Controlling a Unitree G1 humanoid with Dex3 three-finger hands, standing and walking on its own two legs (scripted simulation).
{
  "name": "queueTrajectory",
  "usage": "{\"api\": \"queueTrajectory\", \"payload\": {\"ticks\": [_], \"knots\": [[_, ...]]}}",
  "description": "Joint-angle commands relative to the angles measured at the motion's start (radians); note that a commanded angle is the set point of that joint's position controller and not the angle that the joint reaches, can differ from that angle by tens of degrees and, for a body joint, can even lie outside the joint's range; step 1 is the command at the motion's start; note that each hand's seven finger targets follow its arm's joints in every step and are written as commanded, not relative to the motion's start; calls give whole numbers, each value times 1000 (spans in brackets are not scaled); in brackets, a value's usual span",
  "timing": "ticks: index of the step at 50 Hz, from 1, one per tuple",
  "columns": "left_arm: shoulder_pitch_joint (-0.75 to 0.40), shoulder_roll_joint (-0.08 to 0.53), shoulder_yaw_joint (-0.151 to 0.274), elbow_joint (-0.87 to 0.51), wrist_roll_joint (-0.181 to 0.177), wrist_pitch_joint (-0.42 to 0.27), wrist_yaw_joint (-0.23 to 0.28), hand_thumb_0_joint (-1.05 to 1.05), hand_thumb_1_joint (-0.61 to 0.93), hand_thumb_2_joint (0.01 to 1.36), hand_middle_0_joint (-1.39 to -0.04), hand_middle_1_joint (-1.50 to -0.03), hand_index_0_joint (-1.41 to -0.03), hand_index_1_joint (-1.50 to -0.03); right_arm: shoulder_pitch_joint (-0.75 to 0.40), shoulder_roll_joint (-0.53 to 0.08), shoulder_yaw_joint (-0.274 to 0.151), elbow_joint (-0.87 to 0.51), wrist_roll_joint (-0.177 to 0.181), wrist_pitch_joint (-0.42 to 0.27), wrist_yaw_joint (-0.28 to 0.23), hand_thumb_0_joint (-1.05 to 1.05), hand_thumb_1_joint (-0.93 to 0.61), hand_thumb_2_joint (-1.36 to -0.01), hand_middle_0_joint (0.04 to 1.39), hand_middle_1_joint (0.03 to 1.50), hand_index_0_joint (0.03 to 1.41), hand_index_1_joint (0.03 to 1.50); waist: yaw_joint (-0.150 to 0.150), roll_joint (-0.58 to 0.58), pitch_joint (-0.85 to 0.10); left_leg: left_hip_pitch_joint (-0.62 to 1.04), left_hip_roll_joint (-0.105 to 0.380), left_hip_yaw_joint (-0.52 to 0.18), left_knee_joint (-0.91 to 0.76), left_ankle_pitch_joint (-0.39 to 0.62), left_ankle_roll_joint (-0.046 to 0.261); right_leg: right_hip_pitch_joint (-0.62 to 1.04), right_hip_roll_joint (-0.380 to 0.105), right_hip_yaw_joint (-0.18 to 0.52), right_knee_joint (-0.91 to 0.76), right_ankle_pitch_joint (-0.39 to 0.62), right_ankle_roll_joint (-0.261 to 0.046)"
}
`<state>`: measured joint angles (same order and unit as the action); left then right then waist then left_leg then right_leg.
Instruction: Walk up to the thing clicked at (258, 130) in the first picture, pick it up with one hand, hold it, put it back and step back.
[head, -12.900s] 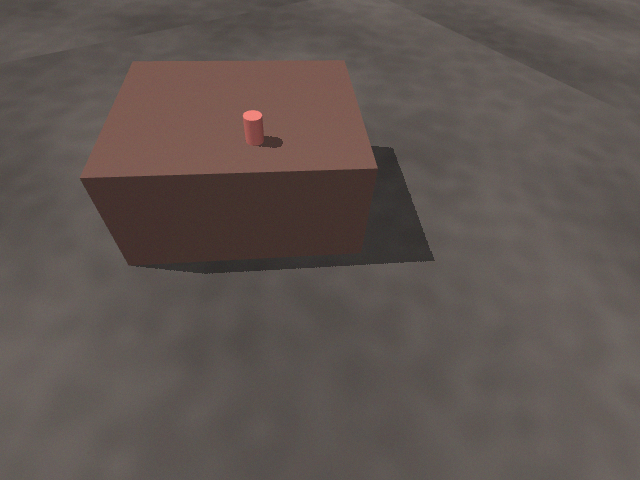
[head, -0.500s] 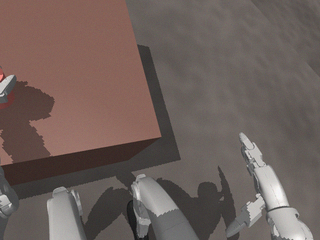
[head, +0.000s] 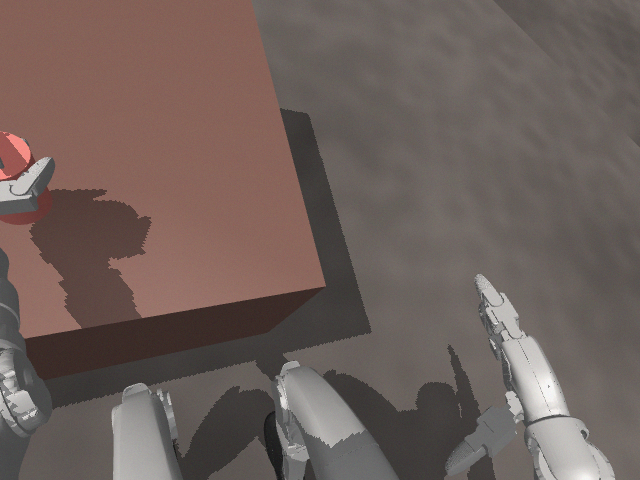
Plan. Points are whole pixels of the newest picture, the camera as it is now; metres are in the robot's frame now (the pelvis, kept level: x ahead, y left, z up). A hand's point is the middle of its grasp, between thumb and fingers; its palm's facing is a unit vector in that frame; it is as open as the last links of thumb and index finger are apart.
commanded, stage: settle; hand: left
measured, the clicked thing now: (9, 181) +0.51 +0.24 -0.07
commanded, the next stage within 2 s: lift in 0.66 s
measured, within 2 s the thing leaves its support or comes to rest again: neither
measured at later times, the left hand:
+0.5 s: hand out of the picture +0.51 +0.24 +0.00, palm faces +0.27 -0.96 -0.01, open 5.4 cm
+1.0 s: hand out of the picture +0.51 +0.24 +0.03, palm faces +0.27 -0.96 -0.01, open 5.4 cm
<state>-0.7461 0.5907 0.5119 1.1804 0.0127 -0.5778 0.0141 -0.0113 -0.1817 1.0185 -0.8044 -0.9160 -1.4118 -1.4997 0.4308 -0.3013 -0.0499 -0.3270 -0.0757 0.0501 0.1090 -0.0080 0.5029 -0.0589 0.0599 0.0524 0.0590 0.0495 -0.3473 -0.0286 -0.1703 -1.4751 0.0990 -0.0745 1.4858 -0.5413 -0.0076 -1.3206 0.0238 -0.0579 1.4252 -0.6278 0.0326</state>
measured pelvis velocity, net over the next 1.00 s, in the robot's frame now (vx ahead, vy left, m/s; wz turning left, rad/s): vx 0.01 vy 0.00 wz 0.01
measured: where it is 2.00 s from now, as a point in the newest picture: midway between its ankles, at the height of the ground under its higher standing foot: outside the picture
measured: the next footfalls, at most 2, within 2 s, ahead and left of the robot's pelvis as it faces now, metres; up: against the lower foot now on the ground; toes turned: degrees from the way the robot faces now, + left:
none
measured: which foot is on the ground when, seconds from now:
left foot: down 0.00-1.00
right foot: down 0.00-1.00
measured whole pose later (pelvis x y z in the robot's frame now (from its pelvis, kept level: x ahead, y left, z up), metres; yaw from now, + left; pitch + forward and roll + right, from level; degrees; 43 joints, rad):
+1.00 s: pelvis +0.01 +0.00 +0.04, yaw +1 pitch +27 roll -6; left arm -0.73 0.53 0.47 1.13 -0.02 -0.54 0.00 -0.01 -0.17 1.00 -0.79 -0.94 -1.42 -1.50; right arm 0.40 -0.28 -0.05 -0.16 -0.07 0.06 0.08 -0.01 0.51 -0.06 0.06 0.05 0.06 0.05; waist -0.29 -0.02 -0.16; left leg -1.31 0.10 -0.05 1.34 -0.51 -0.01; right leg -1.17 0.02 -0.04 1.27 -0.58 0.04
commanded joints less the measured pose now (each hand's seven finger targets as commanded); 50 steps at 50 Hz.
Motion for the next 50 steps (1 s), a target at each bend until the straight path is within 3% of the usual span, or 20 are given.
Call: {"api": "queueTrajectory", "payload": {"ticks": [1,3,7,9,16,21,23,25,27,28,29,32,35,37,39,41,42,48,49,50], "knots": [[-383,233,13,-202,-6,-89,0,0,375,1387,-1426,-1493,-1424,-1515,33,-173,-142,-163,1,-50,-33,0,532,-56,49,50,49,50,17,333,-522,596,-40,-9,-168,324,20,148,34,6,-179,347,-46],[-388,208,7,-182,-10,-92,0,0,342,1395,-1434,-1505,-1432,-1528,37,-164,-129,-169,2,-50,-30,0,533,-55,49,50,49,50,12,309,-523,577,-42,-9,-177,297,22,162,35,7,-188,326,-46],[-403,253,24,-202,-9,-101,-2,0,341,1399,-1429,-1508,-1429,-1528,39,-173,-136,-163,1,-51,-34,0,537,-55,49,50,49,50,24,344,-545,621,-42,-8,-187,314,17,167,34,6,-189,337,-49],[-413,229,9,-205,-16,-103,-6,0,353,1409,-1445,-1521,-1444,-1543,39,-169,-133,-151,0,-56,-34,0,530,-56,49,50,49,50,16,344,-539,618,-44,-3,-189,300,19,182,30,19,-205,335,-45],[-451,262,15,-252,-11,-101,-4,0,333,1412,-1430,-1512,-1427,-1537,25,-165,-126,-115,-3,-53,-37,0,531,-58,49,50,49,50,36,370,-564,651,-42,-4,-207,300,15,186,32,14,-215,323,-49],[-437,228,-10,-212,-14,-85,-4,0,330,1402,-1436,-1511,-1435,-1534,12,-168,-133,-95,-1,-51,-44,0,529,-57,49,50,49,50,30,363,-546,673,-41,-5,-224,318,12,192,36,3,-222,338,-50],[-431,216,-19,-195,-9,-78,-5,0,329,1409,-1439,-1517,-1439,-1539,17,-152,-109,-83,-2,-45,-42,0,527,-57,49,50,49,50,32,363,-532,673,-39,-7,-234,325,11,187,36,-2,-227,338,-51],[-429,258,7,-218,-10,-78,-3,0,325,1410,-1447,-1527,-1449,-1548,-2,-173,-135,-84,-1,-45,-48,0,531,-56,49,50,49,50,43,368,-546,699,-38,-9,-244,327,8,196,35,-2,-230,337,-52],[-441,216,-19,-201,-15,-73,-10,0,343,1423,-1437,-1523,-1437,-1546,11,-158,-120,-52,-1,-43,-46,0,534,-57,49,50,49,50,36,367,-518,704,-36,-14,-251,344,6,179,38,-8,-228,343,-54],[-434,229,-2,-205,-18,-72,-9,0,348,1421,-1434,-1523,-1435,-1544,6,-160,-121,-43,-2,-44,-45,0,536,-56,49,50,49,50,46,370,-519,717,-33,-16,-254,349,4,166,38,-11,-226,334,-55],[-432,207,-20,-188,-17,-68,-10,0,359,1421,-1440,-1520,-1440,-1542,1,-162,-128,-43,-1,-45,-47,0,533,-56,49,50,49,50,33,369,-518,730,-29,-20,-256,360,4,159,39,-14,-228,338,-55],[-451,234,-10,-229,-16,-71,-10,0,367,1429,-1434,-1522,-1436,-1543,13,-154,-111,-50,-2,-45,-45,0,540,-55,49,50,49,50,40,371,-538,747,-30,-19,-263,376,3,182,38,-14,-237,347,-55],[-438,194,-26,-188,-24,-60,-18,0,355,1417,-1431,-1520,-1436,-1538,-4,-153,-113,-29,0,-42,-47,0,543,-53,49,50,49,50,43,350,-504,720,-32,-15,-279,330,5,189,37,-12,-251,327,-54],[-455,222,-9,-224,-24,-62,-14,0,369,1426,-1431,-1520,-1435,-1539,-7,-162,-117,-39,-3,-41,-49,0,541,-54,49,50,49,50,47,362,-538,743,-28,-21,-285,349,3,199,37,-14,-253,337,-54],[-446,200,-28,-207,-21,-58,-11,0,403,1345,-1409,-1490,-1428,-1491,5,-153,-109,-27,-4,-40,-47,0,533,-55,48,50,49,50,44,368,-522,761,-29,-21,-285,364,0,187,36,-13,-253,337,-56],[-443,220,-9,-253,-28,-62,-11,0,419,1339,-1399,-1485,-1419,-1484,5,-161,-126,-24,-1,-40,-50,0,522,-58,48,50,49,50,55,367,-552,772,-32,-13,-283,381,4,216,36,-8,-260,357,-54],[-417,188,-17,-219,-36,-55,-13,0,387,1333,-1388,-1480,-1409,-1479,-11,-180,-147,-44,2,-41,-55,0,523,-58,48,50,49,50,51,344,-555,777,-31,-15,-287,384,5,227,38,-10,-267,363,-53],[-385,180,-23,-318,-41,-43,-13,0,361,1321,-1381,-1471,-1401,-1471,1,-150,-123,-5,6,-35,-57,0,520,-59,48,50,49,50,95,340,-567,792,-37,3,-303,419,8,295,34,0,-294,410,-48],[-377,148,-36,-310,-48,-42,-13,0,387,1332,-1380,-1473,-1401,-1472,2,-143,-119,-3,4,-33,-58,0,524,-58,48,50,49,50,87,337,-565,791,-36,1,-306,434,8,302,34,-2,-297,422,-48],[-370,136,-41,-326,-52,-40,-11,0,399,1327,-1379,-1469,-1399,-1467,7,-139,-113,10,3,-31,-57,0,523,-58,49,50,49,50,99,343,-561,803,-35,0,-315,449,4,305,34,-5,-297,424,-50]]}}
